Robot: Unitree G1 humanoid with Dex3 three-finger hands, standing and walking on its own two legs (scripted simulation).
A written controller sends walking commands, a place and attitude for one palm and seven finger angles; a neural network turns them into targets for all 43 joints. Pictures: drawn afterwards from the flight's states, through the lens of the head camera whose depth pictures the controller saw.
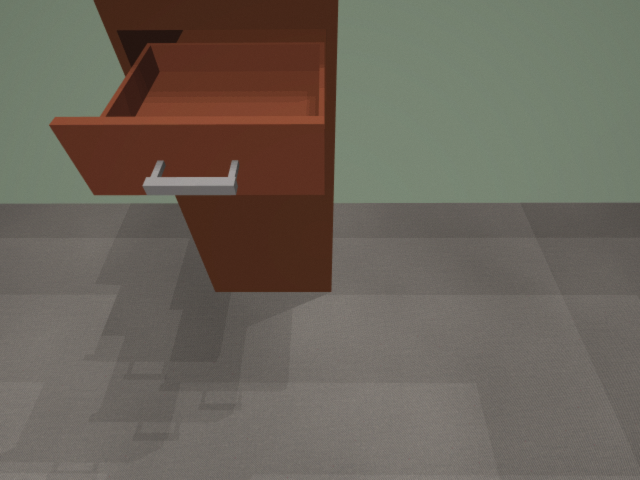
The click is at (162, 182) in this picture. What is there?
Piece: drawer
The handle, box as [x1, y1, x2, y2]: [143, 160, 238, 194]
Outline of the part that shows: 143,183 143,187 147,194 235,194 237,187 235,179 238,169 238,161 232,160 227,177 162,177 161,174 165,165 163,160 159,160 156,162 151,176 146,177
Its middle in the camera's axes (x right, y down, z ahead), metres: -0.19 -0.09 +0.58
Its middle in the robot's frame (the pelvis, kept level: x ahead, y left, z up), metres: +0.50 +0.21 +0.09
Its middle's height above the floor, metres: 0.87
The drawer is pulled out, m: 0.30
